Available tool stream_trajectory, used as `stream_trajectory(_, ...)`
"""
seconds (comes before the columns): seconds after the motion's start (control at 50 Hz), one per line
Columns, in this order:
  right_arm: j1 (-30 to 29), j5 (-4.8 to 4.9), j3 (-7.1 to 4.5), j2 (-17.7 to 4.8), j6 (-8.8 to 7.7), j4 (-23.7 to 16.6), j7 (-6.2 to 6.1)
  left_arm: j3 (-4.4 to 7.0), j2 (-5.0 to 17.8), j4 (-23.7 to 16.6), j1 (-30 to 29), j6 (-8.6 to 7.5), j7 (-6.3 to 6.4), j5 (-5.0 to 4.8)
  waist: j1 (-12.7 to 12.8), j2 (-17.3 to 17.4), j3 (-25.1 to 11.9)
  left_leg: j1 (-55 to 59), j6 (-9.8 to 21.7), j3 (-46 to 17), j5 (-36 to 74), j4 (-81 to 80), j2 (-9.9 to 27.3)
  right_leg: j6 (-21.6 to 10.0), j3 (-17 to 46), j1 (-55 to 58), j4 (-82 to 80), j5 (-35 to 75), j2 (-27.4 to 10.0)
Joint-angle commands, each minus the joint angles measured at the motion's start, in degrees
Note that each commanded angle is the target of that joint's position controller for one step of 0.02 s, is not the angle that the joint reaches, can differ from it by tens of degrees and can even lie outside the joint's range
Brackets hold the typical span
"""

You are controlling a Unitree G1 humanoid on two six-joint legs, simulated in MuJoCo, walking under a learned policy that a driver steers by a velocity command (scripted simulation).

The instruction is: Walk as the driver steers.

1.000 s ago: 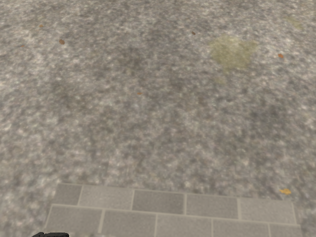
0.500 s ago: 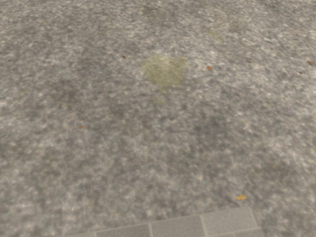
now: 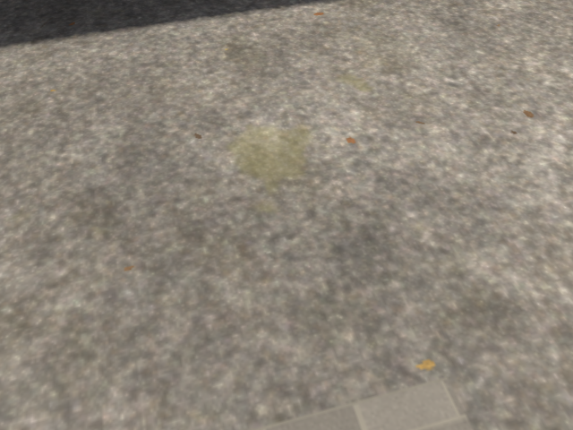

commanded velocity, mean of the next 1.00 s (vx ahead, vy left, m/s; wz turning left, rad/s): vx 0.33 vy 0.00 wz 0.04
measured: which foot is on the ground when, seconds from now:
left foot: down 0.00-0.80, up 0.82-1.00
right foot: down 0.00-0.30, up 0.32-0.76, down 0.78-1.00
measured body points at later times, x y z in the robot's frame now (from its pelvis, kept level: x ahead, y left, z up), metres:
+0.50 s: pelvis +0.10 +0.05 +0.01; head +0.11 +0.07 +0.46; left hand +0.25 +0.31 -0.10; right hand +0.10 -0.21 -0.11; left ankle +0.04 +0.13 -0.73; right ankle +0.14 -0.11 -0.65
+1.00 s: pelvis +0.37 +0.00 +0.01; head +0.40 -0.01 +0.46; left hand +0.44 +0.27 -0.11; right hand +0.49 -0.28 -0.11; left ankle +0.38 +0.15 -0.65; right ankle +0.40 -0.09 -0.73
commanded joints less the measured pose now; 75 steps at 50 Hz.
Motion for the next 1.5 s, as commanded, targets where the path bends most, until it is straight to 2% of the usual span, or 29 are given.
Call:
stream_trajectory(0.02,-0.44,0.13,-1.38,-5.2,-0.79,-2.34,-0.31,1.91,6.87,-3.13,-0.95,-0.87,0.29,-0.14,0.51,-2.43,-0.01,2.98,0.25,-0.16,6.1,-2.26,0.15,-2.23,5.86,-4.19,-8.94,5.36,-4.96)
stream_trajectory(0.1,0.84,0.61,-1.48,-4.96,-0.68,-0.41,-0.61,2.43,7.85,-1.44,1.28,-0.57,0.51,-0.59,1.38,-3.33,-1.03,1.8,0.48,3.21,-2.96,1.21,-2.49,-3.5,6.3,-3.24,-10.55,-8.77,-4.36)
stream_trajectory(0.16,-3.21,1.82,-1.68,-5.19,-2.03,-2.61,-0.36,3.9,12.81,-0.36,5.09,-0.52,0.76,-1.64,4.18,-10.67,5.79,-11.02,2.81,4.25,-11.31,12.51,-3.5,-10.55,21.38,-3.76,-19.34,-29.49,-13.74)
stream_trajectory(0.2,-3.61,2.67,-1.79,-5.11,-3.69,-3.28,0.53,3.78,12.11,0.43,5.32,-1.67,1.0,-2.01,3.62,-12.14,7.55,-15.26,5.71,1.07,-13.61,15.98,-0.7,-12.92,25.78,-2.02,-20.34,-25.44,-17.35)
stream_trajectory(0.28,9.49,2.14,-2.4,-5.11,-5.67,3.05,2.37,3.1,9.39,-0.48,-1.91,-2.03,0.59,-2.71,-3.64,-6.11,1.92,11.0,7.81,3.07,0.77,-1.23,-3.14,-7.25,11.42,-10.88,-10.17,-9.57,-9.22)
stream_trajectory(0.3,15.89,1.62,-3.24,-8.3,-5.78,4.39,2.15,2.05,5.76,-1.45,-3.28,-2.41,0.46,-1.91,-5.47,3.09,-0.5,18.31,9.71,-9.41,-4.38,-7.51,5.23,-3.42,3.67,-17.01,5.72,-5.41,-3.66)
stream_trajectory(0.32,19.77,1.47,-4.83,-15.72,-6.08,4.3,2.8,2.27,6.03,-4.48,-3.61,-3.45,0.82,-2.56,-5.58,19.38,-1.2,23.31,18.26,-35.28,-13.45,-17.67,17.71,-0.31,-1.86,-28.96,22.3,-11.53,2.9)
stream_trajectory(0.34,16.5,1.05,-3.42,-11.59,-6.4,2.91,2.79,3.31,9.93,-3.85,-3.0,-4.33,0.9,-3.26,-4.29,12.41,1.04,21.63,20.75,-40.15,-18.07,-19.75,20.12,-0.75,3.28,-34.0,31.79,-14.66,-0.04)
stream_trajectory(0.4,9.69,1.24,-2.04,-8.11,-6.19,0.98,2.3,3.53,9.29,-1.55,-2.06,-5.56,-0.08,-2.86,-1.31,4.03,5.01,19.49,15.84,-24.2,-10.11,-20.08,14.2,-2.73,2.49,-37.59,32.92,1.0,-5.95)
stream_trajectory(0.44,10.8,0.98,-0.99,-5.4,-5.71,1.55,2.34,3.65,8.48,-1.11,-2.58,-5.42,-0.9,-2.33,-1.09,5.27,3.53,18.15,13.68,-15.78,2.23,-20.84,10.54,-2.16,0.56,-33.71,29.61,6.66,-6.94)
stream_trajectory(0.56,13.59,1.16,-1.0,-7.47,-4.44,2.87,1.09,2.18,4.99,-4.02,-11.77,-5.28,-1.91,-2.13,-2.83,4.27,4.36,14.45,13.34,-4.72,18.16,-22.48,7.25,1.21,-3.6,-29.8,11.63,18.26,-5.34)
stream_trajectory(0.7,15.31,2.25,-1.71,-9.31,-3.83,5.0,0.7,2.12,7.05,-6.97,-19.03,-6.4,-3.75,-2.73,-2.21,5.02,6.87,18.99,13.07,-3.36,23.98,-20.22,11.44,-2.03,-3.81,-24.38,-1.03,19.03,-3.23)
stream_trajectory(0.74,14.59,2.14,-2.23,-10.69,-3.38,5.01,0.55,3.23,9.48,-6.22,-14.43,-6.58,-3.49,-2.35,1.29,6.63,2.3,20.86,11.97,-3.85,43.05,-12.54,11.49,-4.02,-4.95,-15.44,-1.68,15.05,-0.4)
stream_trajectory(0.78,11.98,1.45,-1.84,-10.23,-2.84,3.76,0.47,5.52,14.26,-1.19,5.18,-6.31,-2.04,-2.19,11.01,6.34,-10.4,8.94,9.09,-2.15,44.85,9.78,7.49,-8.03,-1.74,14.04,-0.81,16.66,-3.11)
stream_trajectory(0.8,17.86,0.68,0.08,-3.05,-3.48,1.97,0.84,6.79,20.2,0.35,13.59,-6.04,-1.35,-0.45,9.32,-7.14,-21.89,-13.11,5.68,0.08,12.86,33.13,-1.23,-15.0,21.38,38.95,-0.66,9.67,-19.99)
stream_trajectory(0.82,20.45,2.3,0.49,-2.72,-4.53,3.67,1.19,5.58,16.02,1.23,14.3,-5.97,-1.64,-0.79,8.88,-14.57,-29.21,-21.11,5.1,-7.54,-18.23,45.08,-5.9,-18.68,41.19,41.2,-11.74,-1.42,-26.41)
stream_trajectory(0.84,13.84,4.29,-1.58,-9.02,-5.02,1.98,1.26,4.49,12.44,1.09,9.31,-5.86,-1.41,-1.31,8.64,-10.32,-16.9,-26.54,5.37,-8.18,-15.11,48.51,-2.2,-15.02,33.63,31.29,-14.85,-6.51,-23.9)
stream_trajectory(0.86,8.53,4.4,-1.75,-9.54,-5.18,0.35,1.01,3.85,10.76,1.0,4.6,-5.84,-1.2,-1.51,6.96,-7.21,-8.41,-26.33,5.46,-5.54,-10.27,47.01,0.22,-13.15,24.47,20.71,-16.08,0.93,-21.79)
stream_trajectory(0.9,7.59,2.41,-2.12,-7.53,-4.17,0.53,0.24,2.94,7.83,1.61,-1.62,-6.72,-1.77,-0.42,1.73,-4.21,-2.55,-18.8,4.68,-4.83,-5.76,41.49,3.37,-11.39,10.93,5.33,-18.13,23.0,-16.63)
stream_trajectory(0.98,10.29,1.65,-1.7,-3.91,-1.84,0.85,-0.15,3.06,8.8,4.71,-3.81,-8.17,-2.12,0.02,-2.06,-4.66,-1.47,-13.12,2.58,-3.39,-2.56,33.41,2.9,-13.08,0.43,-3.46,-20.36,44.59,-14.68)
stream_trajectory(1.08,0.2,0.93,-0.31,-2.72,-2.37,-2.02,1.14,3.17,11.4,7.73,-1.75,-6.38,-0.46,-0.45,1.09,-3.89,-2.94,-9.51,2.16,-0.22,13.49,12.17,2.26,-11.4,-5.46,-1.05,-19.47,43.96,-11.61)
stream_trajectory(1.2,-2.16,0.21,-1.38,-6.44,-2.32,-3.43,1.64,3.01,12.39,10.86,-0.3,-3.9,-0.15,-2.41,0.26,-3.37,-3.91,-2.92,5.44,0.71,14.61,-2.73,-0.64,-8.03,-2.3,4.72,-8.84,32.88,-12.62)
stream_trajectory(1.24,0.48,-0.41,-2.94,-13.01,-2.22,-3.47,0.68,1.74,8.64,11.88,7.36,-4.48,-0.24,0.13,3.05,6.1,-9.61,13.36,10.4,-8.06,49.5,-1.51,8.57,-1.86,-5.8,-2.67,2.85,13.36,-4.83)
stream_trajectory(1.26,0.79,-0.86,-1.84,-9.48,-1.6,-2.88,0.53,0.49,5.09,13.35,11.63,-4.25,-0.18,-0.08,3.66,13.54,-14.19,18.12,18.2,-16.38,49.02,-2.42,15.23,1.13,-5.39,-7.83,8.89,-5.93,-1.92)
stream_trajectory(1.28,1.01,-0.28,-0.62,-4.79,-1.2,-2.66,0.86,0.84,7.37,13.04,7.78,-3.18,0.02,-0.96,1.54,11.67,-14.28,16.28,19.96,-19.0,39.28,-5.31,15.53,2.26,-2.6,-9.15,12.5,-16.0,-2.26)
stream_trajectory(1.36,-7.27,-0.17,-1.11,-7.41,-1.25,-2.68,0.86,1.88,9.46,12.98,3.21,0.49,1.53,-1.25,3.38,7.42,-7.56,2.79,15.61,-16.17,15.03,-11.68,12.46,3.44,0.13,-8.09,13.14,-11.82,-5.02)
stream_trajectory(1.42,-10.73,0.36,-0.86,-5.95,-0.68,-1.86,0.46,1.34,6.62,16.1,6.61,0.57,1.48,-0.77,5.86,7.02,-7.21,-4.33,12.0,-8.32,5.71,-11.32,6.86,2.77,-3.41,3.03,-0.11,4.77,-2.88)
stream_trajectory(1.46,-7.33,0.73,-0.46,-4.34,-0.71,0.23,0.59,1.48,8.61,15.79,4.68,0.65,1.23,0.41,4.03,4.08,-4.58,-5.96,7.39,-5.48,-8.02,-10.58,3.3,0.88,-1.12,4.04,-6.16,8.33,-5.22)
stream_trajectory(1.5,-7.05,0.06,-0.5,-4.01,-0.58,0.55,0.39,1.94,10.89,15.82,1.27,0.33,1.43,-0.79,1.41,-3.74,0.63,-0.03,4.31,-1.25,-6.73,-8.0,-1.01,-1.84,0.55,-8.21,-9.29,-7.23,-6.04)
